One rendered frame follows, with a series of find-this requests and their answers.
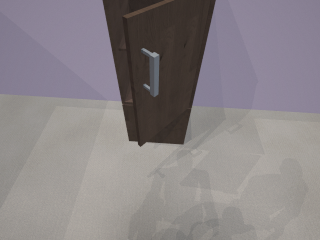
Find handle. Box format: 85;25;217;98
141;48;160;97

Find cupboard door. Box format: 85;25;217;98
122;0;211;147

